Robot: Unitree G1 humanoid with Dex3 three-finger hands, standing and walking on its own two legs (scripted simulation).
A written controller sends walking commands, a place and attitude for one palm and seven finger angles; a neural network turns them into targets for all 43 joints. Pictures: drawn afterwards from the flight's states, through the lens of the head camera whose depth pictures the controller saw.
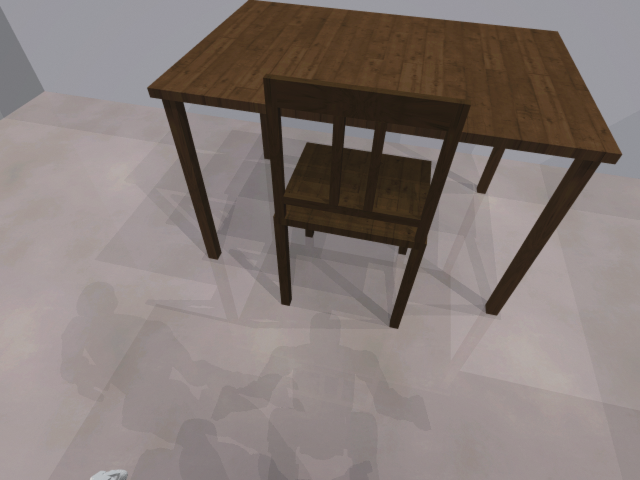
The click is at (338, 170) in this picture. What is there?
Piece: chair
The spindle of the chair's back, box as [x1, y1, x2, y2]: [329, 115, 345, 205]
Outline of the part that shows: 334,115 329,204 337,205 339,196 345,117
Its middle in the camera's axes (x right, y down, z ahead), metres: +0.04 -0.18 +0.94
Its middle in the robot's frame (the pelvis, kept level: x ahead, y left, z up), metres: +0.83 +0.00 -0.09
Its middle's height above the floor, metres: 0.68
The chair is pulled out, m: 0.00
